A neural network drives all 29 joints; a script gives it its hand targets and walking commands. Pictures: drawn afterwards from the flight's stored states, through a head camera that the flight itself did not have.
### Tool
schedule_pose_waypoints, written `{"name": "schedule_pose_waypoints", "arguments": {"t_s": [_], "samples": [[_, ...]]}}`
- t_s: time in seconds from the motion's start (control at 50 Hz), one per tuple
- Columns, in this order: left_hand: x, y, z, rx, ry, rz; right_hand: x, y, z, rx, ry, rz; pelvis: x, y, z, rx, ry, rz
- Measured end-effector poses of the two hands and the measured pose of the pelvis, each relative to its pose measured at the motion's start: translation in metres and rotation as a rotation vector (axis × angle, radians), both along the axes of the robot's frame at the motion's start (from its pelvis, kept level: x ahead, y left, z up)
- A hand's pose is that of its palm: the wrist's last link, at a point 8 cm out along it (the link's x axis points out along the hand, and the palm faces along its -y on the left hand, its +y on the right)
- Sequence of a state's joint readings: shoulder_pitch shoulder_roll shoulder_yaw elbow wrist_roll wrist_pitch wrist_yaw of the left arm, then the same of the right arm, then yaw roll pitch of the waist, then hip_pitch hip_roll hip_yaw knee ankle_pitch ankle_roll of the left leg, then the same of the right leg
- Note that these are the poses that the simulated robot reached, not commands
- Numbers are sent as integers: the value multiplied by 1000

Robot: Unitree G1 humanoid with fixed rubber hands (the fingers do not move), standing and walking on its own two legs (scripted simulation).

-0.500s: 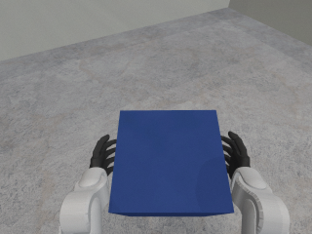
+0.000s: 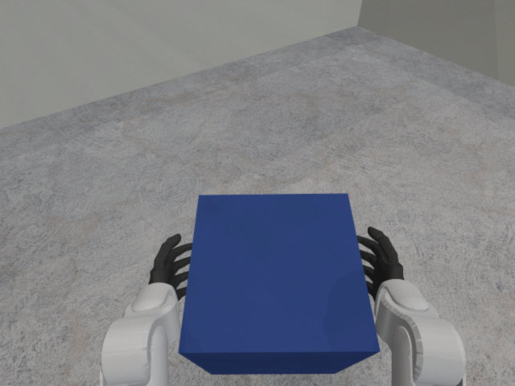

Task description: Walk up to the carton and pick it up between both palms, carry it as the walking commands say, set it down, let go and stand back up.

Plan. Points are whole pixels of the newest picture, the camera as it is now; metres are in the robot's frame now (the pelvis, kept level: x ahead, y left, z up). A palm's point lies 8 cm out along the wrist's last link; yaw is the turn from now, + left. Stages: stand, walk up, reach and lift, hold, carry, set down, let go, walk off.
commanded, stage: carry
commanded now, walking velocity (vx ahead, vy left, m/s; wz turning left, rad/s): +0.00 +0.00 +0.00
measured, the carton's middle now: (273, 292) +0.26 +0.00 +0.02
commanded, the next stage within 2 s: none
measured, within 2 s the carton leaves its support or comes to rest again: neither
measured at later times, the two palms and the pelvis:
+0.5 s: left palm (178, 309) +0.20 +0.13 +0.08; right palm (407, 305) +0.21 -0.17 +0.08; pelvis -0.03 -0.02 +0.00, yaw +0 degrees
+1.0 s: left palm (188, 309) +0.21 +0.12 +0.06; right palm (411, 304) +0.22 -0.18 +0.08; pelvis -0.04 -0.03 +0.00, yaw +0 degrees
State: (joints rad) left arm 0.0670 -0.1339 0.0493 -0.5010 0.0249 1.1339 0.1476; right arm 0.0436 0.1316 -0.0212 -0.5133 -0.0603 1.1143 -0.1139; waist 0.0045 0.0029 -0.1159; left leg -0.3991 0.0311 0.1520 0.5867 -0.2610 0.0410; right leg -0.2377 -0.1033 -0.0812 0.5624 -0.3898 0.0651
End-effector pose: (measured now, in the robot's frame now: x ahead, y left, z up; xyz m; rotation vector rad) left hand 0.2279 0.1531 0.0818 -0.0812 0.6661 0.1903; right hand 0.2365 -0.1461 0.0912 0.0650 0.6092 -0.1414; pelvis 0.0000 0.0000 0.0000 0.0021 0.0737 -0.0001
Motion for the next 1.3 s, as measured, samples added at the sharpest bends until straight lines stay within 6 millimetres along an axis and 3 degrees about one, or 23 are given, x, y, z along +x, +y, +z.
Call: {"name": "schedule_pose_waypoints", "arguments": {"t_s": [0.18, 0.44, 1.0, 1.3], "samples": [[-14, -13, -3, 5, 11, -23, -19, -13, -2, -7, 11, -15, -17, -8, 3, 5, -24, 3], [-25, -21, -3, 13, 7, -12, -25, -21, -3, -9, 8, 4, -33, -21, 5, -1, -25, 5], [-20, -32, -18, 14, 19, -22, -20, -32, -15, -26, 20, 8, -40, -31, 3, -5, -34, 4], [-22, -37, -7, 16, -19, -24, -23, -37, -5, -20, -18, 4, -40, -35, 3, -4, -34, 1]]}}
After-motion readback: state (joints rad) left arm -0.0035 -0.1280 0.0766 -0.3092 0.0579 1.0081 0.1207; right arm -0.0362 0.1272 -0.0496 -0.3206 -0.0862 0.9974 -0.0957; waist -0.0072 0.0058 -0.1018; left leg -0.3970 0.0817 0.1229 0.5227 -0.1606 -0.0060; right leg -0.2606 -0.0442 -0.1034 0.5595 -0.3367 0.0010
